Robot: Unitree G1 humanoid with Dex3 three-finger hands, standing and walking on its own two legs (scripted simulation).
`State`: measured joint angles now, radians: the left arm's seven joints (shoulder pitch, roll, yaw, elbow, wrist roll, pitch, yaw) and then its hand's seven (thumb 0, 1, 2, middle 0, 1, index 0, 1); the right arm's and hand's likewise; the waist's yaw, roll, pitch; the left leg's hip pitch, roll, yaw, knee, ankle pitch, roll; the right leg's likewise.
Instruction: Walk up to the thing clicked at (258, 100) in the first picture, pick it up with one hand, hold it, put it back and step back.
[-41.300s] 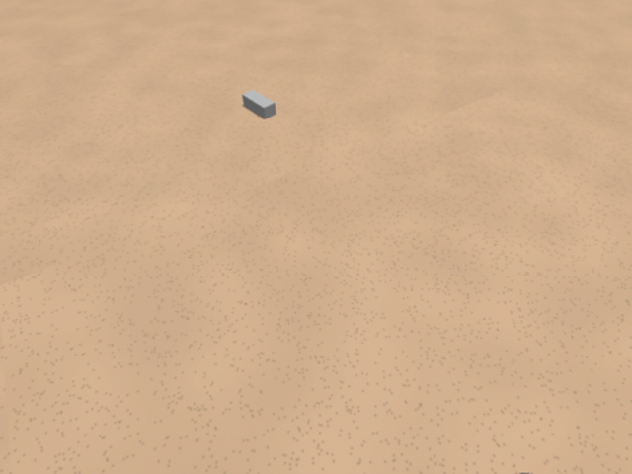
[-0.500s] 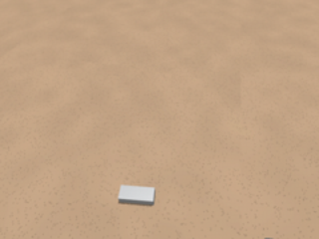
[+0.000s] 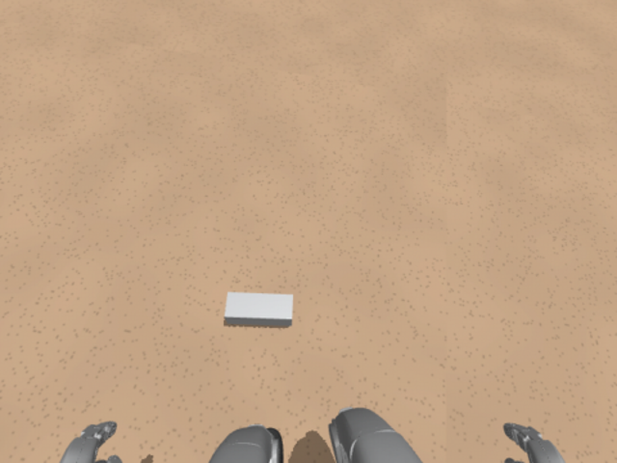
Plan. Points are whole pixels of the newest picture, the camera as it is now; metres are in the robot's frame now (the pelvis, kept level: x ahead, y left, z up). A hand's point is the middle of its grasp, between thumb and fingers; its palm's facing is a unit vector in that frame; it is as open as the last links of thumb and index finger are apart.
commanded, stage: step back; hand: left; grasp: from above
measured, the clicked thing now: (260, 309) +0.53 +0.12 -0.73
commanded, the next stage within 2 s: none
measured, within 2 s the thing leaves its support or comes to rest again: neither
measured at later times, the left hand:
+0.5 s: hand out of the picture -0.05 +0.23 -0.13, palm faces -0.03 -0.91 -0.42, open 7.4 cm
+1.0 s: hand out of the picture -0.23 +0.22 -0.16, palm faces -0.02 -0.91 -0.42, open 7.4 cm
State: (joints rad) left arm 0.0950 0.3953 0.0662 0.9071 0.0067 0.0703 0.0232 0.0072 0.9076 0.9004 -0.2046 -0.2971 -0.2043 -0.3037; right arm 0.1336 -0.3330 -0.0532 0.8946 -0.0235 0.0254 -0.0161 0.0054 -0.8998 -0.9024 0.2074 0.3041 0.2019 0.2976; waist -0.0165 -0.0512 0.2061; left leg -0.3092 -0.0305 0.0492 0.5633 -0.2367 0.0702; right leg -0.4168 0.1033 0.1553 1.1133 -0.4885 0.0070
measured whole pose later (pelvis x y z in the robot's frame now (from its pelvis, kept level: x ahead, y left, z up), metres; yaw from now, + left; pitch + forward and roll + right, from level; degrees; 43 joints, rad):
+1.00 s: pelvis -0.31 -0.06 -0.02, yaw -2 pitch -3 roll -1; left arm 0.18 0.39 0.09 0.87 0.02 0.04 0.01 0.01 0.91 0.90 -0.20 -0.30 -0.20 -0.30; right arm 0.06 -0.41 -0.05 0.80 -0.02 0.03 -0.01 0.00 -0.90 -0.90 0.21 0.30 0.20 0.30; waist 0.02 0.04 0.20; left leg -0.44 0.09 -0.03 0.71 -0.22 -0.02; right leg -0.23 0.04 0.05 0.67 -0.42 0.01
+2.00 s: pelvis -0.56 -0.08 +0.00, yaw +2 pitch -2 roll +0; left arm 0.28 0.38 0.08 0.96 0.04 -0.04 -0.01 0.01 0.90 0.90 -0.21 -0.30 -0.21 -0.30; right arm 0.28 -0.41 -0.08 1.00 -0.04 0.03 0.05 0.01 -0.90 -0.90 0.20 0.30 0.20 0.30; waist 0.02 0.05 0.06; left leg -0.33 0.02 -0.06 0.69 -0.43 -0.02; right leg -0.17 -0.03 -0.04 0.55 -0.36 0.00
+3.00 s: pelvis -0.49 -0.07 +0.01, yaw +3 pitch -3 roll +0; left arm 0.09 0.35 0.00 1.13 0.00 -0.01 -0.02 0.01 0.91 0.90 -0.21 -0.30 -0.20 -0.30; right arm 0.10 -0.35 -0.01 1.10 -0.01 -0.03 0.01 0.00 -0.90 -0.90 0.21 0.30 0.20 0.30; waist 0.01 -0.01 0.06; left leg -0.06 0.02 -0.01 0.39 -0.28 -0.03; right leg -0.21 -0.04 -0.06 0.42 -0.15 0.01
